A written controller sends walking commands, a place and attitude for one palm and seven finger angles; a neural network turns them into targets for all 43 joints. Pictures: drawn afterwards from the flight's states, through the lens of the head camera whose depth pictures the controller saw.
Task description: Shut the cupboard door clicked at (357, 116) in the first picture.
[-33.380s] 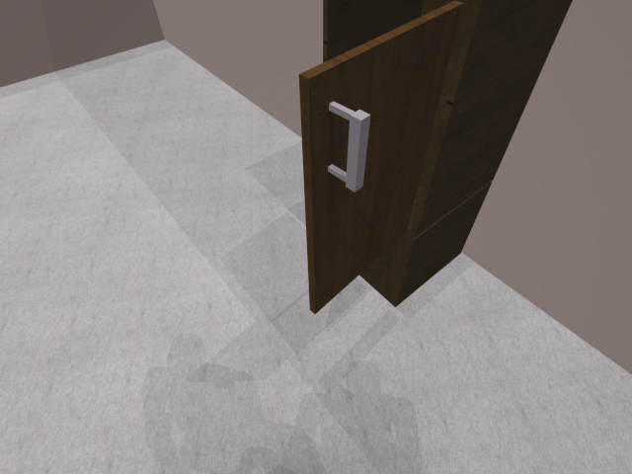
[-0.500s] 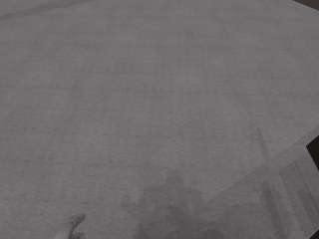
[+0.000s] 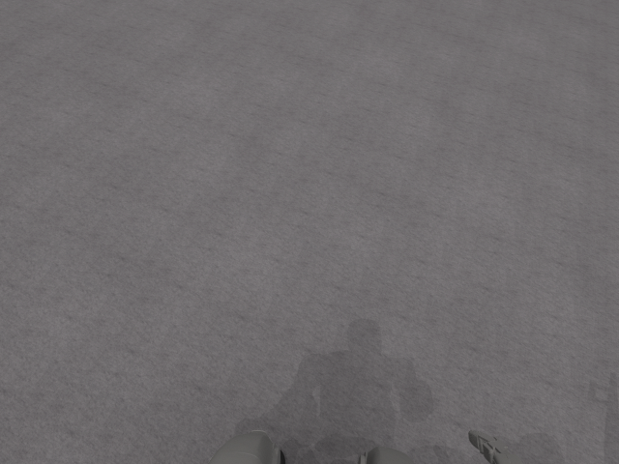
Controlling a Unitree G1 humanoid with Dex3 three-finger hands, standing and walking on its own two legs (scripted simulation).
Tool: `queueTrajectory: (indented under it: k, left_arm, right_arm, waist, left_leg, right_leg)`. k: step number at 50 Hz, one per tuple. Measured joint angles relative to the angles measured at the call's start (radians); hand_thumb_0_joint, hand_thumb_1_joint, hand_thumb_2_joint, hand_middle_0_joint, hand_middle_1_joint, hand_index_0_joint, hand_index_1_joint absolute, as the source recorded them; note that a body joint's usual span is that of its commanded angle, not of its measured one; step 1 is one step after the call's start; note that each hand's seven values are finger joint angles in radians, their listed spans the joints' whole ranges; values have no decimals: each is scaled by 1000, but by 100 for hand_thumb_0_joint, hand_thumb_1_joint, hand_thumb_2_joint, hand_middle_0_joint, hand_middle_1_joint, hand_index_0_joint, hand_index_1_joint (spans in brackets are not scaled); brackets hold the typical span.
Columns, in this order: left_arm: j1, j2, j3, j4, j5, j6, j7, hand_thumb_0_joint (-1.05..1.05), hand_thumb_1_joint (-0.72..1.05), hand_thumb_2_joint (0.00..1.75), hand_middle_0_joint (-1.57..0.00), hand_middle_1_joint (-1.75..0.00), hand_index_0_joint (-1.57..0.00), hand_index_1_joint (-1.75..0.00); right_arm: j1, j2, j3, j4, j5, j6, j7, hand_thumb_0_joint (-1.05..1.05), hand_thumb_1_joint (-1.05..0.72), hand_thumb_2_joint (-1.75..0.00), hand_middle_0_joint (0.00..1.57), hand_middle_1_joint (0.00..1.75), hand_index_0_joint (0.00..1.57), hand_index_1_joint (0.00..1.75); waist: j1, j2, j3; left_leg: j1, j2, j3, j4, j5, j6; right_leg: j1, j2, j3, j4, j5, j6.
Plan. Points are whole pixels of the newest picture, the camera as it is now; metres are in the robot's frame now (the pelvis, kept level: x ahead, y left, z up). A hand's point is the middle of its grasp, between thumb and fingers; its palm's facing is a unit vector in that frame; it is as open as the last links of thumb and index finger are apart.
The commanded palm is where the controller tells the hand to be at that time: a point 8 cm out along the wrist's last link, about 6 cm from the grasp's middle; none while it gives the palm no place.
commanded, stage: walk to a spot facing it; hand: left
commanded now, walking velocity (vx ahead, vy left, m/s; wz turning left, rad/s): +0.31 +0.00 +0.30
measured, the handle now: out of the picture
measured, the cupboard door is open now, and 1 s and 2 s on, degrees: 59 59 59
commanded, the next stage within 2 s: turn to face it in 0.12 s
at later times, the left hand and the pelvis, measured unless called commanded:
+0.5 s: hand (240, 329) +0.31 +0.13 -0.15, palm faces -0.01 -0.98 -0.20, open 7.4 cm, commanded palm none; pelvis +0.22 -0.04 +0.01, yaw -1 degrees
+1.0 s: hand (217, 271) +0.42 +0.19 -0.15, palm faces -0.19 -0.96 -0.20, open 7.4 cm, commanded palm none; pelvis +0.30 +0.00 +0.02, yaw -17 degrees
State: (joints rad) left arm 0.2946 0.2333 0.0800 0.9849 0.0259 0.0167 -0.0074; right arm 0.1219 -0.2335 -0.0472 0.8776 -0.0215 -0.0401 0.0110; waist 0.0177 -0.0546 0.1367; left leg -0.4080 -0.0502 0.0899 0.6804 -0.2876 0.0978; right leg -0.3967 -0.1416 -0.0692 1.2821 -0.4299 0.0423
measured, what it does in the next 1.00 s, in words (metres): walks ahead, turning right: right foot, then left foot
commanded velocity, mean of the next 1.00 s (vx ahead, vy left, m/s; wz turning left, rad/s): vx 0.05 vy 0.00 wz -0.44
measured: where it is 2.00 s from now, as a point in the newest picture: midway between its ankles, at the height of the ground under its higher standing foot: (305, 392)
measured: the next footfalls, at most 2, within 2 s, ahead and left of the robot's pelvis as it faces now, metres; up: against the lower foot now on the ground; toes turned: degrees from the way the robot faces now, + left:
right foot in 0.38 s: +0.33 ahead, -0.13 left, +0.00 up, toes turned -2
left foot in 0.86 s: +0.35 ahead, +0.11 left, +0.00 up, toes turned -12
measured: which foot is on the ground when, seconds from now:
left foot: down 0.00-0.42, up 0.44-0.84, down 0.86-1.00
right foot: up 0.00-0.36, down 0.38-0.86, up 0.88-1.00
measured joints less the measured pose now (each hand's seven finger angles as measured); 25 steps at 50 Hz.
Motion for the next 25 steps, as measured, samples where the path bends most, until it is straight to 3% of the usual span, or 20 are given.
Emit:
queueTrajectory:
  k: [4, 8, 13, 17, 19, 20, 23, 25]
  left_arm:
    - [-75, 1, 3, -54, 11, -13, -6, 1, 91, 90, -20, -30, -19, -30]
    - [-124, -6, -3, -84, 11, -15, -9, 0, 91, 90, -20, -30, -19, -30]
    - [-170, -19, -18, -91, 4, -16, -9, 0, 91, 90, -20, -30, -19, -30]
    - [-183, -37, -35, -79, -2, -22, 0, 0, 91, 90, -20, -30, -19, -30]
    - [-171, -48, -43, -73, -2, -32, 2, 0, 91, 90, -20, -30, -19, -30]
    - [-164, -59, -44, -66, -1, -40, 4, 0, 91, 90, -20, -30, -19, -30]
    - [-145, -81, -49, -50, -2, -60, 8, 0, 91, 90, -20, -30, -19, -30]
    - [-125, -87, -45, -40, -4, -49, 18, 0, 91, 90, -20, -30, -20, -30]
  right_arm:
    - [55, 20, 12, 31, 1, -9, -16, 0, -91, -90, 19, 30, 20, 30]
    - [118, 51, 23, 64, 5, -14, -19, 0, -90, -90, 20, 30, 20, 30]
    - [189, 83, 29, 105, 6, -14, -22, 0, -90, -90, 20, 30, 20, 30]
    - [228, 89, 27, 144, 2, -6, -33, 0, -90, -90, 20, 30, 20, 30]
    - [247, 85, 25, 162, 4, 0, -39, 0, -90, -90, 20, 30, 20, 30]
    - [249, 78, 22, 174, 9, 4, -41, 0, -90, -90, 20, 30, 20, 30]
    - [211, 65, 11, 189, 24, 22, -45, 0, -90, -90, 20, 30, 20, 30]
    - [178, 64, 10, 181, 24, 33, -45, 1, -90, -90, 20, 30, 20, 30]
  waist:
    - [-1, 11, -26]
    - [-17, 21, -60]
    - [-43, 24, -76]
    - [-53, 32, -70]
    - [-50, 42, -67]
    - [-43, 59, -64]
    - [-35, 82, -32]
    - [-28, 67, -19]
  left_leg:
    - [113, -25, -36, -145, 31, 5]
    - [220, -33, -72, -265, 41, 4]
    - [331, -32, -104, -336, 7, -12]
    - [406, -23, -94, -316, -74, -34]
    - [430, -12, -78, -261, -140, -47]
    - [422, 3, -67, -195, -176, -54]
    - [250, 16, -74, 241, -232, -77]
    - [135, 16, -80, 438, -237, -91]
  right_leg:
    - [-144, 1, 38, -80, 118, 11]
    - [-206, 6, 52, -217, 205, 27]
    - [-185, 27, 47, -440, 274, 21]
    - [-104, 75, 23, -612, 296, -22]
    - [-39, 108, 3, -689, 327, -49]
    - [-11, 128, -1, -701, 283, -70]
    - [11, 162, 9, -670, 216, -106]
    - [45, 170, 28, -708, 229, -109]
